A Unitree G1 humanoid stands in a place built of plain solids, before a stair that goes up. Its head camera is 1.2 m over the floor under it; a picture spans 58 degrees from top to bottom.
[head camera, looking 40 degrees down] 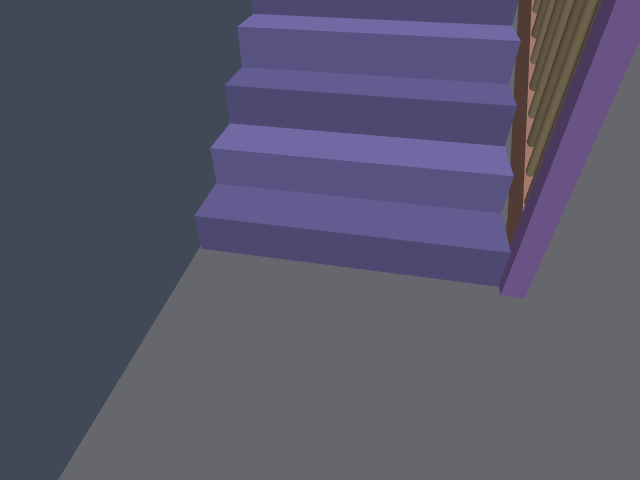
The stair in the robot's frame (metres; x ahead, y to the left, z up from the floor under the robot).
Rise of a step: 0.17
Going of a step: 0.24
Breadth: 1.20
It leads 10 degrees to the right of straight ahead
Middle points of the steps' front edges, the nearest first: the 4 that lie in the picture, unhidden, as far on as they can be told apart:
1.26 -0.09 0.17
1.50 -0.14 0.35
1.73 -0.18 0.52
1.97 -0.22 0.69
